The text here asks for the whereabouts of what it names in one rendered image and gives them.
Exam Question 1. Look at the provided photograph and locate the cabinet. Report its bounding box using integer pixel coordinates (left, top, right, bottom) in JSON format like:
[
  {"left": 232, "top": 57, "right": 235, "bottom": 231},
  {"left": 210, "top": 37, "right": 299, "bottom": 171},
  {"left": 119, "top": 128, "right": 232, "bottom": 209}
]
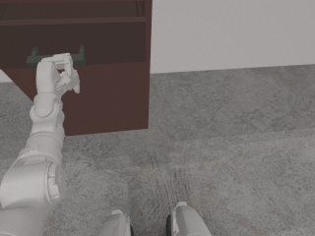
[{"left": 0, "top": 0, "right": 153, "bottom": 137}]

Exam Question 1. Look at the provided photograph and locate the robot left forearm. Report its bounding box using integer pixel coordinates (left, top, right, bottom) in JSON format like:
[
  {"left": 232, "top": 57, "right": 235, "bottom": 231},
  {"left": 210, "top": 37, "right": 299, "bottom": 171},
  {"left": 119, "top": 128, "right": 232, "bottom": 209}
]
[{"left": 0, "top": 92, "right": 65, "bottom": 208}]

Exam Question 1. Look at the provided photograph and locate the right robot thigh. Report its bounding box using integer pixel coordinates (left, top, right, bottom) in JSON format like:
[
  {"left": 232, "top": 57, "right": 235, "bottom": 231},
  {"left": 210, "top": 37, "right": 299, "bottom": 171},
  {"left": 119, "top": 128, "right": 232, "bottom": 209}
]
[{"left": 170, "top": 206, "right": 212, "bottom": 236}]

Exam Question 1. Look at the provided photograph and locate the handle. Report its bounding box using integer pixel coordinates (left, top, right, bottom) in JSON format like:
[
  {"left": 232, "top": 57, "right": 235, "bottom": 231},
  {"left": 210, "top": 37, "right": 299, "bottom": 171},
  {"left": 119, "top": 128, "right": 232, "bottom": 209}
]
[{"left": 27, "top": 45, "right": 87, "bottom": 70}]

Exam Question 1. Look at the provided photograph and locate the robot left hand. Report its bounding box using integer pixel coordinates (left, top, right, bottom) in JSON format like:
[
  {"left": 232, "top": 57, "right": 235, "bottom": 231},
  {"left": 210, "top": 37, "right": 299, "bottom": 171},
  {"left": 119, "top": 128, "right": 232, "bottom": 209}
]
[{"left": 35, "top": 53, "right": 80, "bottom": 99}]

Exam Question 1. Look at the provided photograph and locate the drawer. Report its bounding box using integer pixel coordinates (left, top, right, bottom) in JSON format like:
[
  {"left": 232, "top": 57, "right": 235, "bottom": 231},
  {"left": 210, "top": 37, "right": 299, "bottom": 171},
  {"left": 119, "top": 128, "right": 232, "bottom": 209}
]
[{"left": 0, "top": 1, "right": 146, "bottom": 70}]

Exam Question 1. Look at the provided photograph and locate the robot left upper arm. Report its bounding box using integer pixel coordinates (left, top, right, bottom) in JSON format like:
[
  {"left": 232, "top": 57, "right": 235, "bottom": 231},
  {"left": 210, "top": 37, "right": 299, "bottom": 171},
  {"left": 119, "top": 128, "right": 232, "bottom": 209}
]
[{"left": 0, "top": 161, "right": 67, "bottom": 236}]

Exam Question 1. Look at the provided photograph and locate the robot left shin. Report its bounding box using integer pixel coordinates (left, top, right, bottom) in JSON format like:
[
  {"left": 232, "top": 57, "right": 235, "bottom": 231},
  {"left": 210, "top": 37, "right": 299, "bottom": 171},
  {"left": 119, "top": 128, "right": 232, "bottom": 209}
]
[{"left": 112, "top": 209, "right": 123, "bottom": 214}]

